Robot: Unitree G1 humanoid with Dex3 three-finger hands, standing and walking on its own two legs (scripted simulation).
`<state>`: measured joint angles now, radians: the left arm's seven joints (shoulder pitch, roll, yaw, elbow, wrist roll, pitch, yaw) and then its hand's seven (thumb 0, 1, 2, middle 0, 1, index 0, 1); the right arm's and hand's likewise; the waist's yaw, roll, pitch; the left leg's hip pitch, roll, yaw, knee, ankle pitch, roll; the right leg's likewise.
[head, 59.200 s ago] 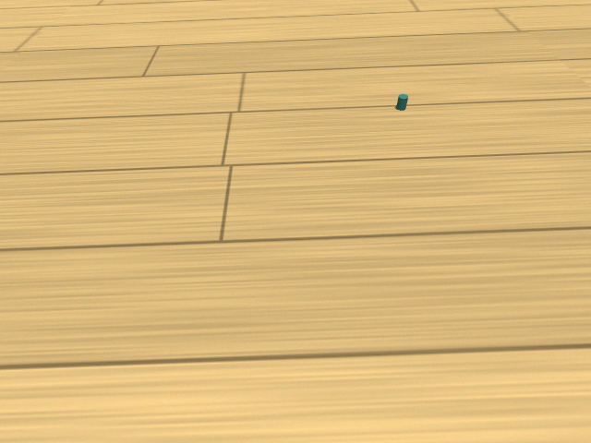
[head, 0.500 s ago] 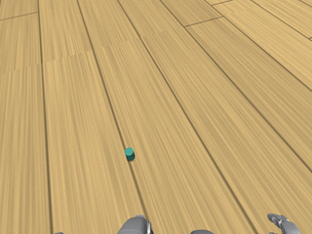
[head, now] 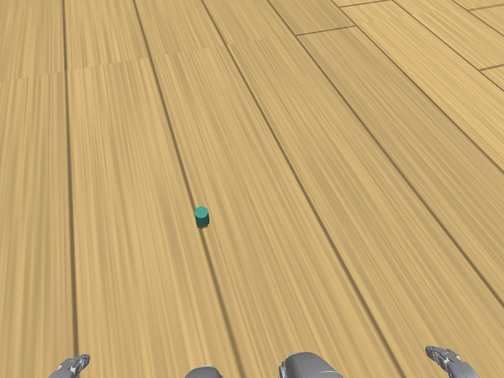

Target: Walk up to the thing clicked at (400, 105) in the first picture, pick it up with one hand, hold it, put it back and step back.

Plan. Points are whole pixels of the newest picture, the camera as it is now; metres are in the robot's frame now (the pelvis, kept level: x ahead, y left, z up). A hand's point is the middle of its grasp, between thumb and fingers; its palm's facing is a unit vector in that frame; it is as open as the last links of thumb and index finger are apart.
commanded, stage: step back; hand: left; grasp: from above
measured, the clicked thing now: (202, 216) +0.77 +0.20 -0.73
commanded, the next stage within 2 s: none
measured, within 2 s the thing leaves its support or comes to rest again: neither
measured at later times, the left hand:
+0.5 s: hand out of the picture -0.04 +0.25 -0.15, palm faces +0.05 -0.91 -0.42, open 7.4 cm
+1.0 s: hand out of the picture -0.26 +0.20 -0.13, palm faces +0.05 -0.89 -0.46, open 7.4 cm
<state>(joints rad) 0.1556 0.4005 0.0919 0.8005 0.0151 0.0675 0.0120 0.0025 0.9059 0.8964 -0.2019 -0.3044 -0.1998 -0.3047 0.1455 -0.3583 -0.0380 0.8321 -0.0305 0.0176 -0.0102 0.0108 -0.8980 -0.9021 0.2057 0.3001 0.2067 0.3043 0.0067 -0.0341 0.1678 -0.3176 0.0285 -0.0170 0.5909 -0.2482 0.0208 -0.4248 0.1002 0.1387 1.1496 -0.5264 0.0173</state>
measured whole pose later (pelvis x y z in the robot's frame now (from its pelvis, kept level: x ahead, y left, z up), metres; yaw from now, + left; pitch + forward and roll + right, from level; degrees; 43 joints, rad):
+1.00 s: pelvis -0.32 -0.08 -0.01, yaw +3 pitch -2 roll +2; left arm 0.20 0.36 0.07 0.86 0.05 0.02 0.02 0.00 0.90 0.90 -0.21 -0.31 -0.21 -0.31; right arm 0.18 -0.43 -0.06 0.88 -0.02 0.07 -0.01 0.01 -0.90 -0.90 0.20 0.30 0.20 0.30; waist 0.03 0.04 0.13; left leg -0.42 -0.07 -0.12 1.07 -0.50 -0.03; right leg -0.35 -0.03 -0.01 0.66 -0.29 -0.03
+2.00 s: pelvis -0.33 -0.04 +0.00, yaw +2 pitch -2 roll +0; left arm 0.08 0.37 0.02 1.04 0.01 -0.02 0.01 0.00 0.91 0.90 -0.20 -0.30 -0.20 -0.30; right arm 0.06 -0.33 -0.04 1.06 -0.01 -0.01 0.00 0.01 -0.90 -0.90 0.20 0.30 0.20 0.30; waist 0.01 -0.01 0.07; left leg -0.18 0.02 0.05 0.51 -0.29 0.00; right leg -0.19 -0.01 0.05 0.51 -0.29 0.02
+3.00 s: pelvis -0.34 -0.06 +0.02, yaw +4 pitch -2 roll +0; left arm 0.10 0.35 0.00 1.14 0.01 -0.01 -0.01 0.00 0.91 0.90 -0.20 -0.30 -0.20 -0.30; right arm 0.10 -0.35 0.00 1.14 -0.01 -0.01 0.01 0.01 -0.90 -0.90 0.20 0.30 0.20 0.30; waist 0.00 0.01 0.05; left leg -0.12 0.03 0.02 0.32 -0.17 -0.02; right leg -0.12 0.00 0.02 0.32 -0.18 0.01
